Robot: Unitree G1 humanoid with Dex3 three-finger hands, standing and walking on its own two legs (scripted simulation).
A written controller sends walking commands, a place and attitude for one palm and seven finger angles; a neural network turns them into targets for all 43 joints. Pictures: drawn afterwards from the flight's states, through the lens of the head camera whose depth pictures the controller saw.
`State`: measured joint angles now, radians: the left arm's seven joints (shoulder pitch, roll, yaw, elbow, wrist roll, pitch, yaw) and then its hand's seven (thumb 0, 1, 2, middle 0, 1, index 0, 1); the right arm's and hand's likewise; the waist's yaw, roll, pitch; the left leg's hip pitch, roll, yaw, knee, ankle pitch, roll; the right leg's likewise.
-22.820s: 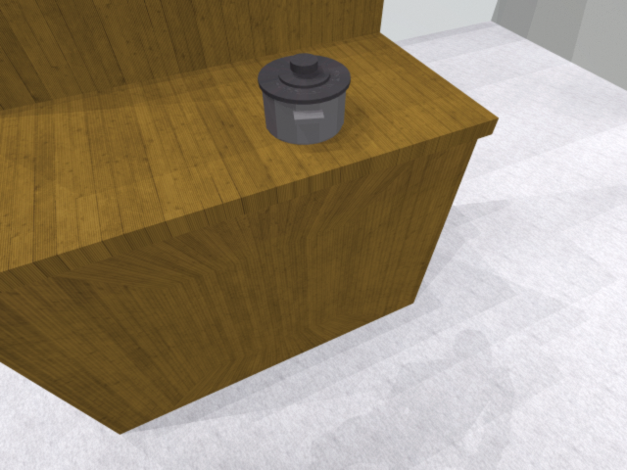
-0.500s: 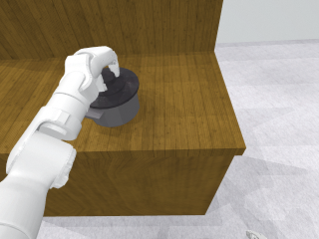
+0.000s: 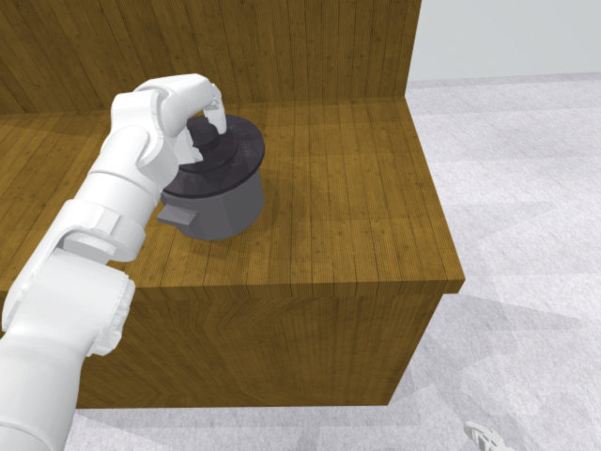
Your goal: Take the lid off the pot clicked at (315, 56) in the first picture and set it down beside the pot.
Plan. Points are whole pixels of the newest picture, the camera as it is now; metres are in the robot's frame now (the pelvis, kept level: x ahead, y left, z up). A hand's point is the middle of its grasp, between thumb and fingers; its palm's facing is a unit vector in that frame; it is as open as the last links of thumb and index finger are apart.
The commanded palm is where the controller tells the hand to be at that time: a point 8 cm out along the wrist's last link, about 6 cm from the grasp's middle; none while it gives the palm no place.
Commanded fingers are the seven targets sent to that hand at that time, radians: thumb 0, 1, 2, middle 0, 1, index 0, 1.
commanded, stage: lift the lid straight up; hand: left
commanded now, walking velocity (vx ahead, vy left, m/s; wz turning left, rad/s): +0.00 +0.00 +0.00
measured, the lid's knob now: (201, 138) +0.49 +0.14 +0.17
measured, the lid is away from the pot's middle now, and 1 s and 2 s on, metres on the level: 0.01 0.00 0.05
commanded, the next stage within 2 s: move the lid sideways beside the pot in 1.52 s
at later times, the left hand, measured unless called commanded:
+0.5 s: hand (181, 113) +0.46 +0.14 +0.23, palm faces -0.27 -0.06 -0.96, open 8.4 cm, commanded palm +0.45 +0.14 +0.31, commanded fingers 0.00 0.60 1.08 -0.90 -1.08 -0.73 -0.98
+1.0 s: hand (163, 80) +0.46 +0.14 +0.27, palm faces -0.21 -0.07 -0.98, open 8.4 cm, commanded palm +0.44 +0.15 +0.35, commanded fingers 0.00 0.60 1.08 -0.90 -1.08 -0.73 -0.98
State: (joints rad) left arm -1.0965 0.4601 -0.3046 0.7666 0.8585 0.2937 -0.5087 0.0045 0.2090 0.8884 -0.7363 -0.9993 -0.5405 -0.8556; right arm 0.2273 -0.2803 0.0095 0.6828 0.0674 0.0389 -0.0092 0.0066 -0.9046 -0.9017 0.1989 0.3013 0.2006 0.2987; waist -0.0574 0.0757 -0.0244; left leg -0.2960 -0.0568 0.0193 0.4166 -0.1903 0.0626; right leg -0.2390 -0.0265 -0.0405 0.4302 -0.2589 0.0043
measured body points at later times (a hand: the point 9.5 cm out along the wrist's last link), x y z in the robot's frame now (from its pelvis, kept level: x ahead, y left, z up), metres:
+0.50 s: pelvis -0.01 +0.00 +0.00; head +0.01 -0.03 +0.45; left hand +0.47 +0.14 +0.28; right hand +0.10 -0.26 -0.13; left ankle +0.01 +0.08 -0.74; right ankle -0.03 -0.12 -0.74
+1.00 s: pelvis -0.01 +0.00 +0.00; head +0.01 -0.03 +0.45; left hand +0.47 +0.15 +0.33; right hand +0.11 -0.26 -0.12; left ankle +0.01 +0.08 -0.74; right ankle -0.03 -0.12 -0.74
